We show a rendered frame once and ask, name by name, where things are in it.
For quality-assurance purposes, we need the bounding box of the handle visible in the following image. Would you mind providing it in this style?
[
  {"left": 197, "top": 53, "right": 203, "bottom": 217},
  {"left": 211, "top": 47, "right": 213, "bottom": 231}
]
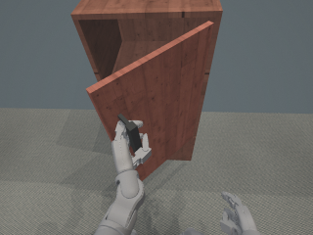
[{"left": 118, "top": 114, "right": 143, "bottom": 153}]

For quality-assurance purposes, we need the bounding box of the robot right shin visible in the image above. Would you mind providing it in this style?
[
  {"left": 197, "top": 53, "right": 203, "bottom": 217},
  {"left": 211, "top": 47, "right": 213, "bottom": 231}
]
[{"left": 186, "top": 227, "right": 196, "bottom": 231}]

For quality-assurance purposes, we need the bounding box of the right robot hand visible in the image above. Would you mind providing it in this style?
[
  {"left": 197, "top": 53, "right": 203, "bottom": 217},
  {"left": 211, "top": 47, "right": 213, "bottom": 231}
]
[{"left": 220, "top": 191, "right": 258, "bottom": 235}]

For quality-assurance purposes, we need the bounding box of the cupboard door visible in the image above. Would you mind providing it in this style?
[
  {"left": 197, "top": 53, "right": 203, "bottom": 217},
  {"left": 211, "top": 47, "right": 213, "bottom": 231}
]
[{"left": 86, "top": 21, "right": 214, "bottom": 181}]

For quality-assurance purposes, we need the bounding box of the left robot hand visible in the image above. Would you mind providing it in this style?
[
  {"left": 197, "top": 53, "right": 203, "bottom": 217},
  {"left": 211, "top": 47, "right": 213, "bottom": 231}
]
[{"left": 112, "top": 120, "right": 152, "bottom": 175}]

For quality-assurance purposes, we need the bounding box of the robot left forearm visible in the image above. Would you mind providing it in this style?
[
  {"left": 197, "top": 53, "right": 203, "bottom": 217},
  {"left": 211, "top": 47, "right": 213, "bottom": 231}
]
[{"left": 94, "top": 169, "right": 146, "bottom": 235}]

